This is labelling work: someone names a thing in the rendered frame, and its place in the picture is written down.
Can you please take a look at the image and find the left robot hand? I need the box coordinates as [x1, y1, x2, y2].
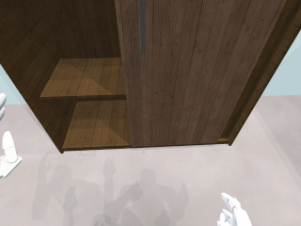
[0, 93, 22, 179]

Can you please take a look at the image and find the wardrobe door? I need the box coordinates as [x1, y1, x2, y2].
[114, 0, 287, 147]
[220, 0, 301, 138]

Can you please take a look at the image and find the right robot hand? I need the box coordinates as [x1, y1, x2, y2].
[217, 192, 252, 226]

